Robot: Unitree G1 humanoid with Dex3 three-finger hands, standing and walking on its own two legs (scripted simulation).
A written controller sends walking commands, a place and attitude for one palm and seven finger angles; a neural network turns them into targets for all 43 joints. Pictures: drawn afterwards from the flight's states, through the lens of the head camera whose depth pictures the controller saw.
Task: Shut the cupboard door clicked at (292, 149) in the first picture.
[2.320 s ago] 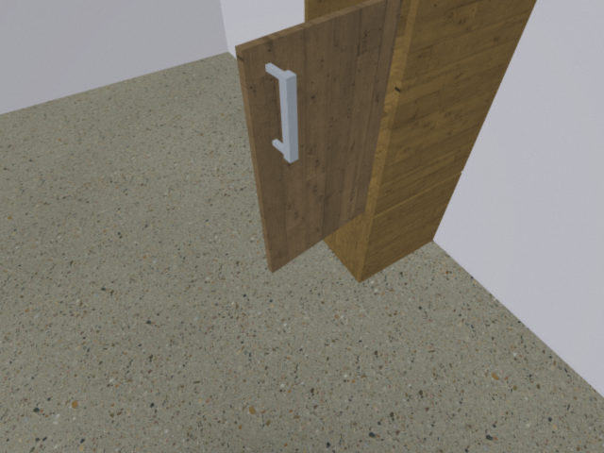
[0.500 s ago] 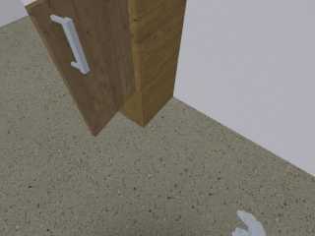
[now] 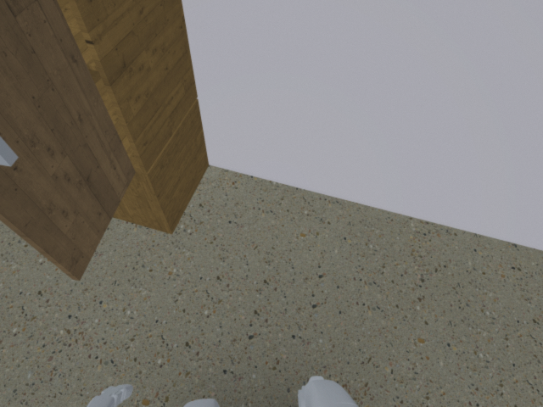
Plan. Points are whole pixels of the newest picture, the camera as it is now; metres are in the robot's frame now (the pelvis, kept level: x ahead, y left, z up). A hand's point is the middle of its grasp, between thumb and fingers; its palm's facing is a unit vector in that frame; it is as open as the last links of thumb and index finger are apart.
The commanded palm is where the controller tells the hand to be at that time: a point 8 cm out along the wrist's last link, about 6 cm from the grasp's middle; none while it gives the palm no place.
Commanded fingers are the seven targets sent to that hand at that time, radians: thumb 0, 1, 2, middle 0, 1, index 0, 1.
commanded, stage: walk around to get in front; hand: left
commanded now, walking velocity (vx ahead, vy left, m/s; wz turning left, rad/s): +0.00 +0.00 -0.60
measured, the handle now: out of the picture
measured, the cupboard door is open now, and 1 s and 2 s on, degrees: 97 97 97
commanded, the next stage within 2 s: none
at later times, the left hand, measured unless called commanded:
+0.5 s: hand (173, 380) +0.17 +0.17 -0.17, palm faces -0.31 -0.93 -0.21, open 7.4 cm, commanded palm none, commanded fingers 0.00 0.90 0.90 -0.20 -0.30 -0.20 -0.30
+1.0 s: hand (220, 339) +0.24 +0.10 -0.17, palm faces -0.59 -0.77 -0.22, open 7.4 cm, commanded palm none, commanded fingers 0.00 0.90 0.90 -0.20 -0.30 -0.20 -0.30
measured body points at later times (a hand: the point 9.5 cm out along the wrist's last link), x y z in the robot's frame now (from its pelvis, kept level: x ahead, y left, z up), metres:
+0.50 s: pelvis +0.02 +0.00 +0.00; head +0.09 +0.00 +0.45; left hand +0.19 +0.22 -0.15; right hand +0.04 -0.27 -0.12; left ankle +0.08 +0.11 -0.72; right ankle -0.02 -0.14 -0.69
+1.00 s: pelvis +0.04 -0.02 +0.00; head +0.10 -0.04 +0.45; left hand +0.27 +0.14 -0.15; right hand -0.06 -0.29 -0.12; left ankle +0.12 +0.08 -0.72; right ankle -0.05 -0.13 -0.69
